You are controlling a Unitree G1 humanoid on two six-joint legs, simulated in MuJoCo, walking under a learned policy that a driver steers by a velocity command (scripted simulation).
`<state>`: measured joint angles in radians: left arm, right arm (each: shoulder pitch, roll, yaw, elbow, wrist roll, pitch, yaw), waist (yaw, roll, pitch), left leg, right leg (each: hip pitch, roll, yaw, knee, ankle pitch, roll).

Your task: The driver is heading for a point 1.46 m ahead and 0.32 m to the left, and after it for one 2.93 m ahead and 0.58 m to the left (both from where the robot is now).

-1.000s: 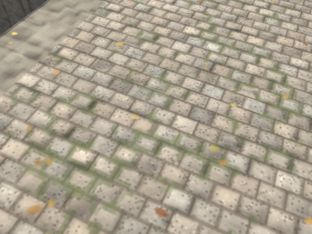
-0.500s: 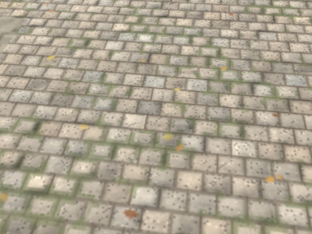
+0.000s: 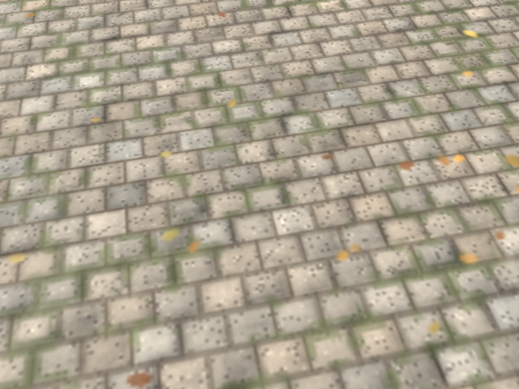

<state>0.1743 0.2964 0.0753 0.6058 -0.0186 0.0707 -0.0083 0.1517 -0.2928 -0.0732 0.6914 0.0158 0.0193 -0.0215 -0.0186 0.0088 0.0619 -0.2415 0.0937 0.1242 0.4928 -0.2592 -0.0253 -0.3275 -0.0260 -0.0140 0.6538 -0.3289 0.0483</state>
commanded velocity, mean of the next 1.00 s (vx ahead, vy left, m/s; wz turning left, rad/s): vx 0.17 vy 0.00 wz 0.32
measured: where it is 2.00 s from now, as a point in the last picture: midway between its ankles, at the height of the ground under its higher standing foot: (188, 310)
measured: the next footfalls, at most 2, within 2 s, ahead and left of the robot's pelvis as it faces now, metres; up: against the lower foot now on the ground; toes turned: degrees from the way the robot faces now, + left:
right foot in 0.02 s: +0.04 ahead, -0.12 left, +0.00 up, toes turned -2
left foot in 0.58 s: -0.01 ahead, +0.10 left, +0.00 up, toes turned +16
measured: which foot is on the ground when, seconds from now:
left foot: down 0.00-0.02, up 0.04-0.56, down 0.58-1.00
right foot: up 0.00-0.00, down 0.02-0.56, up 0.58-1.00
